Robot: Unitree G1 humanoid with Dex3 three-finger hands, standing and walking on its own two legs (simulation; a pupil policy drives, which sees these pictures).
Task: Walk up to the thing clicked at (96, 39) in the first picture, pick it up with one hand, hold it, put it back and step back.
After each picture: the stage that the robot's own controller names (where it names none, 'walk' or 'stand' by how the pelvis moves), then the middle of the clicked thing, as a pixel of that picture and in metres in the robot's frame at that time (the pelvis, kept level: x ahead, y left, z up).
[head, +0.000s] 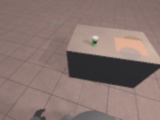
stand; (94, 41) +0.91 -0.06 -0.09
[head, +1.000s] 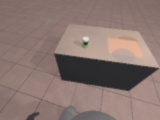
walk; (85, 42) +0.81 +0.09 -0.07
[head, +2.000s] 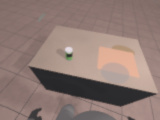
stand; (69, 53) +0.56 +0.20 -0.06
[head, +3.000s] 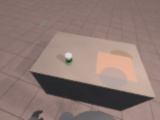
stand; (68, 59) +0.55 +0.19 -0.09
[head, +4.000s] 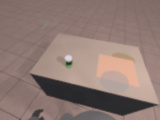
stand; (68, 61) +0.53 +0.18 -0.09
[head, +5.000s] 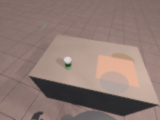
stand; (68, 63) +0.51 +0.19 -0.10
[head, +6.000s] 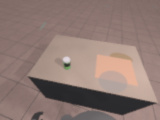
stand; (66, 63) +0.51 +0.20 -0.10
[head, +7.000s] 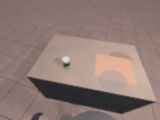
stand; (66, 63) +0.51 +0.21 -0.10
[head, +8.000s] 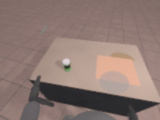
rise first; (67, 65) +0.50 +0.22 -0.09
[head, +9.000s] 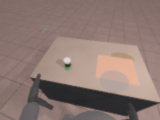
go down; (67, 64) +0.51 +0.22 -0.09
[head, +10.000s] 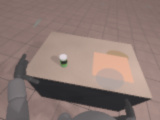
go down; (63, 60) +0.52 +0.21 -0.08
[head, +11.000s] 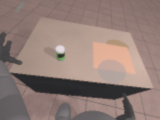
go down; (60, 53) +0.51 +0.20 -0.03
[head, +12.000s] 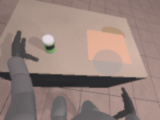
close in; (49, 44) +0.51 +0.22 +0.00
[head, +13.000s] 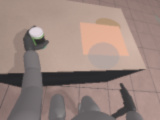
close; (39, 39) +0.53 +0.24 +0.03
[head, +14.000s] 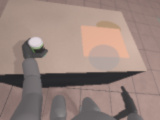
lift; (38, 48) +0.48 +0.25 +0.02
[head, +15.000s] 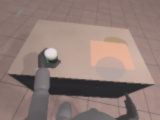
lift; (52, 58) +0.40 +0.21 +0.07
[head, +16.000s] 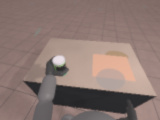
hold; (60, 66) +0.33 +0.17 +0.13
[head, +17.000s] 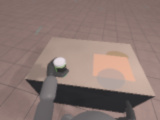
hold; (61, 67) +0.33 +0.17 +0.11
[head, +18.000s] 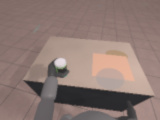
crouch; (61, 68) +0.34 +0.17 +0.09
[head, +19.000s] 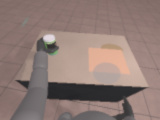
crouch; (51, 45) +0.47 +0.22 +0.14
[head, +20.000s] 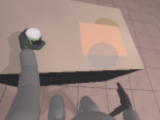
lower; (35, 40) +0.52 +0.24 +0.02
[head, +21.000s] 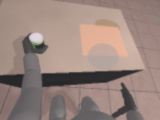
lower; (38, 44) +0.51 +0.23 +0.02
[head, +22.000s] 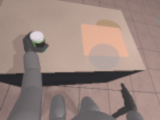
lower; (39, 42) +0.51 +0.24 +0.02
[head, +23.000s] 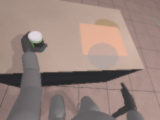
lower; (37, 42) +0.51 +0.24 +0.02
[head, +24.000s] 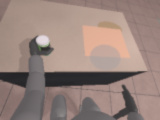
draw back; (44, 46) +0.49 +0.22 +0.02
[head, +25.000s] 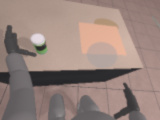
withdraw; (40, 44) +0.50 +0.22 +0.02
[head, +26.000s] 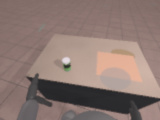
sink last; (66, 64) +0.48 +0.20 -0.05
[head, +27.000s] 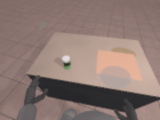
stand; (66, 62) +0.48 +0.21 -0.05
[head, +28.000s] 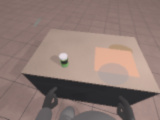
stand; (64, 60) +0.49 +0.21 -0.04
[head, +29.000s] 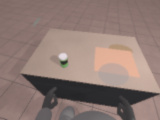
stand; (63, 60) +0.48 +0.21 -0.03
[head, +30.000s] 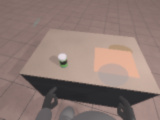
stand; (63, 61) +0.48 +0.22 -0.03
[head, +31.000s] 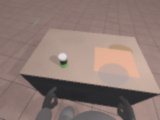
stand; (63, 60) +0.48 +0.22 -0.03
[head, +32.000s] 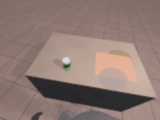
stand; (66, 64) +0.48 +0.20 -0.08
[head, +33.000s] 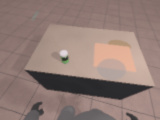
walk; (64, 57) +0.51 +0.21 -0.08
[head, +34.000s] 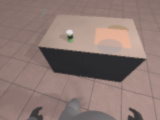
walk; (70, 36) +0.78 +0.25 -0.07
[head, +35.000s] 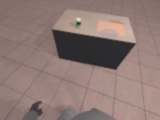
stand; (78, 23) +1.13 +0.19 -0.07
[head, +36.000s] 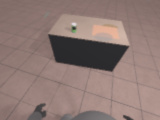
stand; (73, 27) +1.11 +0.24 -0.09
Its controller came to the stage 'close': yes
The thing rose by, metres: 0.23
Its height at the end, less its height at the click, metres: +0.00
